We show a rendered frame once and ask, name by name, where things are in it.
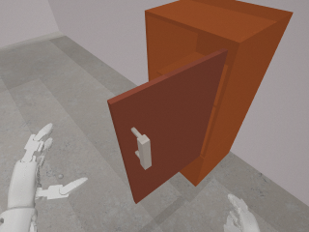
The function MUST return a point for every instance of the right robot hand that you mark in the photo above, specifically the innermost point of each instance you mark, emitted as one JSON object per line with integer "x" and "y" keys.
{"x": 244, "y": 219}

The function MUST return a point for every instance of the handle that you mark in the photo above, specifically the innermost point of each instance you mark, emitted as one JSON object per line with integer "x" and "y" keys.
{"x": 144, "y": 149}

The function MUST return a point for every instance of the left robot hand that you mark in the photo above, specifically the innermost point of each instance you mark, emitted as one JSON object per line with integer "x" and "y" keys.
{"x": 23, "y": 189}

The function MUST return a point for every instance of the robot left forearm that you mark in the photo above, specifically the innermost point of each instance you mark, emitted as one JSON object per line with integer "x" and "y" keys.
{"x": 19, "y": 219}

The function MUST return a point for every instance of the cupboard door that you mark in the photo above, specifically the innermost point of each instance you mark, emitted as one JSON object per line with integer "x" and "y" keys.
{"x": 173, "y": 111}

